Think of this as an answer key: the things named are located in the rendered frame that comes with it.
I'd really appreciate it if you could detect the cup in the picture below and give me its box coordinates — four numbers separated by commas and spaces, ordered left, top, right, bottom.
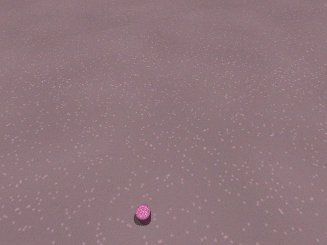
135, 204, 151, 226

